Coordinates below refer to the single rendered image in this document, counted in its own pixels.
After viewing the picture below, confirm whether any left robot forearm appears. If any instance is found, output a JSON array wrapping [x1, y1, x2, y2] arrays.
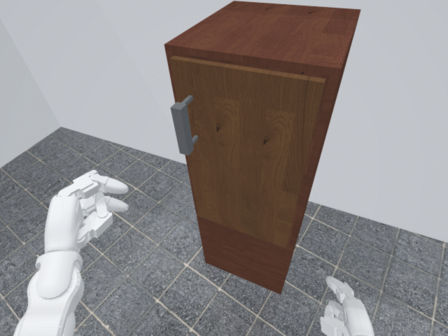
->
[[13, 250, 84, 336]]

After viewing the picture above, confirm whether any robot right hand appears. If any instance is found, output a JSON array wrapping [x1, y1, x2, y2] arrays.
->
[[320, 276, 375, 336]]

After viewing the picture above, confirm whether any robot left hand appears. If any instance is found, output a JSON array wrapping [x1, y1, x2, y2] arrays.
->
[[44, 170, 129, 253]]

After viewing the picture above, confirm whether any cupboard door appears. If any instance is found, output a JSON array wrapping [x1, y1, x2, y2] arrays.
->
[[169, 56, 326, 248]]

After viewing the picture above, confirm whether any handle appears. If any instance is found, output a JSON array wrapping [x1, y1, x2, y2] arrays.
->
[[171, 95, 198, 156]]

